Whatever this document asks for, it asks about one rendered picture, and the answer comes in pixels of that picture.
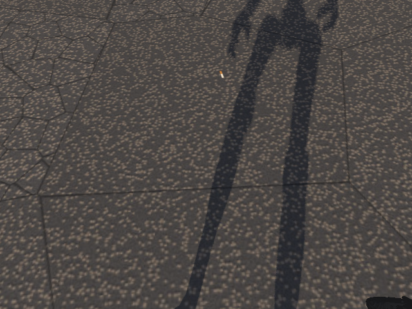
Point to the robot right hand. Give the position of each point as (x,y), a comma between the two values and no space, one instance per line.
(389,303)

